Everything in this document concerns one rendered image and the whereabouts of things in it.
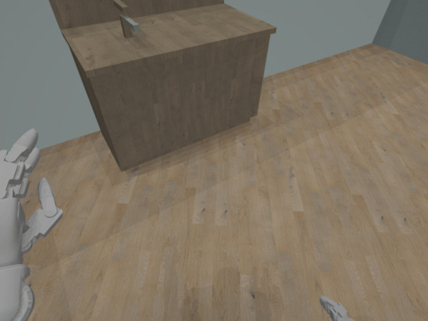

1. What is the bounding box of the robot left hand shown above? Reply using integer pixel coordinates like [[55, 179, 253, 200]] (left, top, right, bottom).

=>
[[0, 128, 63, 267]]

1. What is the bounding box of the robot left forearm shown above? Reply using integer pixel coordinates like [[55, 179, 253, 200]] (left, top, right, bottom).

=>
[[0, 264, 35, 321]]

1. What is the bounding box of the robot right hand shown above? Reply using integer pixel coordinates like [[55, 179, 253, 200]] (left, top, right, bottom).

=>
[[320, 296, 354, 321]]

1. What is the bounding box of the tap lever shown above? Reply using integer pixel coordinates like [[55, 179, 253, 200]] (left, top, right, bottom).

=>
[[123, 16, 140, 32]]

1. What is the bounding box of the counter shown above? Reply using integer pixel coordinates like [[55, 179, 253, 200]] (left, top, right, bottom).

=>
[[49, 0, 277, 172]]

